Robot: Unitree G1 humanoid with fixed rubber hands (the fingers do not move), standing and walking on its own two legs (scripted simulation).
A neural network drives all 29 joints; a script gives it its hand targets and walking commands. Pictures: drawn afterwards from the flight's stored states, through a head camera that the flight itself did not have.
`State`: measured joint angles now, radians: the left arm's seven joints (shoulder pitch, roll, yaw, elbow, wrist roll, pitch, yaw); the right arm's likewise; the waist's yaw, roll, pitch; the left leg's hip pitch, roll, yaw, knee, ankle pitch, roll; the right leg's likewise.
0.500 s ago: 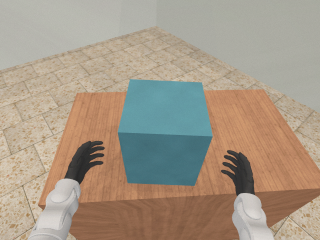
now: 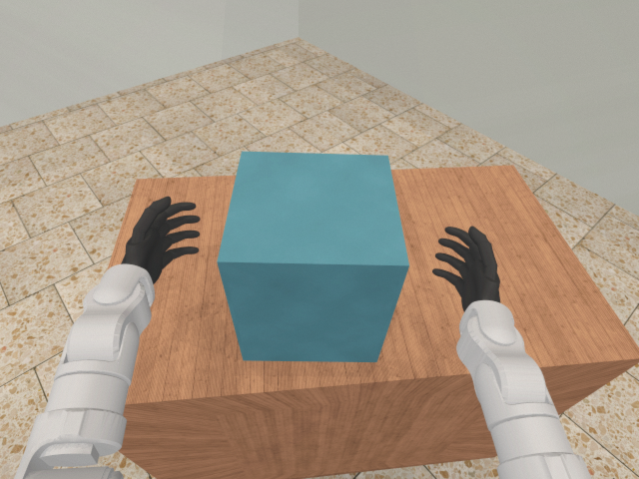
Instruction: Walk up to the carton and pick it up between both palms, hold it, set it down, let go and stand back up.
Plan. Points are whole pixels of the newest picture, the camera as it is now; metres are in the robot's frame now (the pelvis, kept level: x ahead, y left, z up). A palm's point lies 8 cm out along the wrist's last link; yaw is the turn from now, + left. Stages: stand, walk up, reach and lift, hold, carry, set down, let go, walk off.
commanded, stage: reach and lift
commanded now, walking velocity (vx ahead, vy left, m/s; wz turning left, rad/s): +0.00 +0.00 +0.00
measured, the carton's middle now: (312, 262) +0.41 +0.03 +0.01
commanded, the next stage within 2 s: none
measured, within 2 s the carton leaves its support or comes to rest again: neither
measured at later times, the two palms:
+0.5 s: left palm (153, 186) +0.41 +0.23 +0.15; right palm (484, 230) +0.37 -0.18 +0.13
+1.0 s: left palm (168, 127) +0.46 +0.21 +0.20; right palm (477, 172) +0.43 -0.17 +0.17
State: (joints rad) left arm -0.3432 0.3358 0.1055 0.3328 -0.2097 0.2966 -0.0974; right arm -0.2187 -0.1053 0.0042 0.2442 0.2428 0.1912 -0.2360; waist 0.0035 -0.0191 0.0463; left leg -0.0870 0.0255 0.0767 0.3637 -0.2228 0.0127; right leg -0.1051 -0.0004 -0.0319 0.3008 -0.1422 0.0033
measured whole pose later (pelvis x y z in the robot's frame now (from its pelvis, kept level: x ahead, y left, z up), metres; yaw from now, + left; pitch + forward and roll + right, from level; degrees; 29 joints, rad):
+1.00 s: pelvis +0.01 +0.00 +0.00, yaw +1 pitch +2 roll -1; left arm -1.11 0.43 0.02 1.09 -0.19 0.29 -0.07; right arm -0.97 -0.19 -0.01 0.93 0.31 0.28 -0.22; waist -0.08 -0.02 -0.04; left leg -0.20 0.03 0.05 0.38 -0.22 0.01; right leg -0.18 0.00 -0.06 0.28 -0.13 0.00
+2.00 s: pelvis -0.01 +0.00 -0.02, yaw +2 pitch +17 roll -1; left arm -1.09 0.29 -0.03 1.55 -0.21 -0.31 -0.02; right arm -0.93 -0.09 -0.06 1.29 0.21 -0.21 -0.17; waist -0.08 -0.03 -0.20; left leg -0.63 0.02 0.03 0.58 -0.26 0.01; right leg -0.63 -0.02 -0.07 0.51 -0.18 0.00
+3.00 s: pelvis +0.01 +0.01 +0.00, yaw +2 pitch +4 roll -2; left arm -0.85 0.04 0.55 1.02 0.40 -0.12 -0.08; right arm -0.65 0.18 -0.58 0.86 -0.42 -0.21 -0.07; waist -0.04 -0.05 0.02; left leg -0.23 0.01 0.03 0.38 -0.23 0.02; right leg -0.20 -0.02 -0.07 0.25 -0.13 0.02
